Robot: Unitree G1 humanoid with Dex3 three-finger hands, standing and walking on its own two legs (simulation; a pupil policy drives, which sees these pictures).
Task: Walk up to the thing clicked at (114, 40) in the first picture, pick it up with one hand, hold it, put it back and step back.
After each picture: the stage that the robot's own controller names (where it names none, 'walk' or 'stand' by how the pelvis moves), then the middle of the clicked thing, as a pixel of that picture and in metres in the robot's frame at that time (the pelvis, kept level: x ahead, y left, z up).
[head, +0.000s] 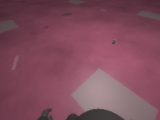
stand; (113, 41) +1.83 -0.62 -0.72
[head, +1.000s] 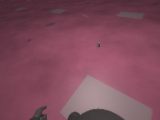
walk; (98, 44) +1.77 -0.12 -0.69
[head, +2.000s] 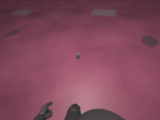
walk; (77, 56) +1.20 +0.28 -0.71
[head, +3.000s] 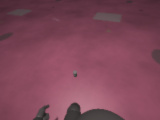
walk; (75, 73) +0.76 +0.26 -0.72
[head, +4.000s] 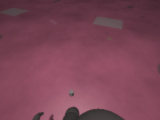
walk; (71, 93) +0.44 +0.21 -0.69
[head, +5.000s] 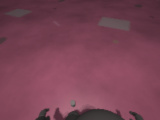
stand; (73, 103) +0.29 +0.19 -0.72
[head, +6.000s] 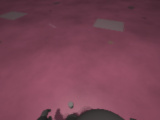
stand; (71, 105) +0.29 +0.21 -0.73
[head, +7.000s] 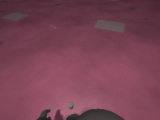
stand; (70, 105) +0.29 +0.21 -0.73
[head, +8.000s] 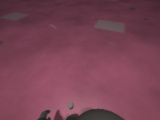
stand; (70, 106) +0.29 +0.21 -0.73
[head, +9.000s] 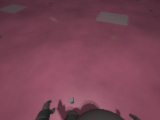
go down; (71, 100) +0.29 +0.21 -0.72
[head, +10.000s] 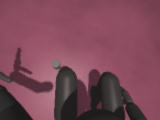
go down; (56, 64) +0.36 +0.26 -0.29
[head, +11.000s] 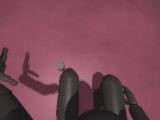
close in; (60, 66) +0.36 +0.26 -0.29
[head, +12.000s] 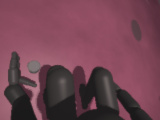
close in; (34, 67) +0.32 +0.29 -0.21
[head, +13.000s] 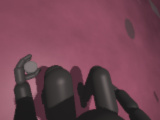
close; (30, 68) +0.33 +0.29 -0.21
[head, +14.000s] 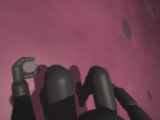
lift; (29, 68) +0.32 +0.29 -0.22
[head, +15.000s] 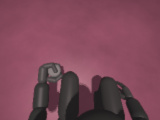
lift; (55, 72) +0.29 +0.25 -0.06
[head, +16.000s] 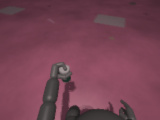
lift; (65, 74) +0.33 +0.17 +0.04
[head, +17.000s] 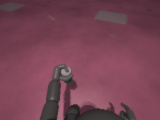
hold; (67, 75) +0.33 +0.17 +0.00
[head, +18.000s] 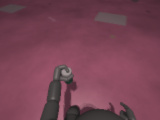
hold; (67, 76) +0.33 +0.17 +0.00
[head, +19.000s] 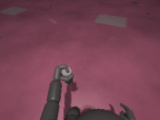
hold; (67, 75) +0.33 +0.17 +0.01
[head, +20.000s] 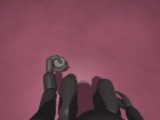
crouch; (60, 65) +0.37 +0.22 -0.11
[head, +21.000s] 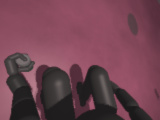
lower; (25, 63) +0.35 +0.31 -0.22
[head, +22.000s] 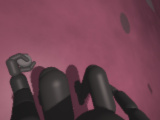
lower; (26, 63) +0.36 +0.29 -0.22
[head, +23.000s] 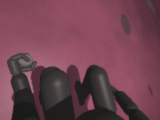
lower; (27, 63) +0.36 +0.29 -0.21
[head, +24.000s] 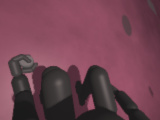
lower; (28, 64) +0.35 +0.29 -0.22
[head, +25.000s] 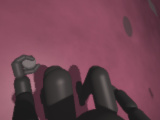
loosen; (29, 65) +0.34 +0.29 -0.22
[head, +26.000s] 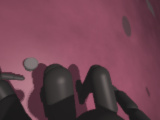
withdraw; (30, 64) +0.34 +0.28 -0.22
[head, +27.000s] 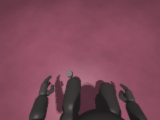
walk; (69, 74) +0.37 +0.22 -0.45
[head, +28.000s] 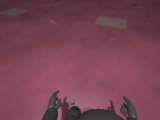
stand; (71, 101) +0.32 +0.19 -0.66
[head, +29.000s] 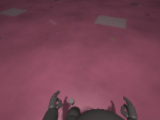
stand; (71, 101) +0.32 +0.20 -0.67
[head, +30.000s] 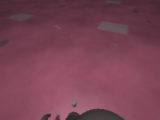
stand; (74, 103) +0.33 +0.18 -0.71
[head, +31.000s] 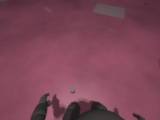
walk; (72, 90) +0.37 +0.16 -0.70
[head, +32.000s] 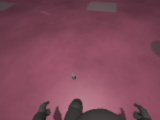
walk; (73, 76) +0.60 +0.24 -0.69
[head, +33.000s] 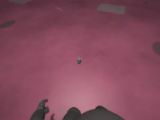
stand; (79, 60) +0.94 +0.19 -0.70
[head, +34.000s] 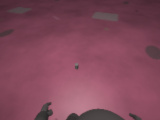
stand; (76, 66) +0.94 +0.23 -0.72
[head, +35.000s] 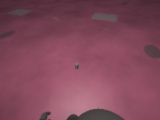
stand; (76, 65) +0.97 +0.23 -0.73
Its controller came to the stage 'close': yes
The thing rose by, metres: 0.70
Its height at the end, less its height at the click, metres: +0.00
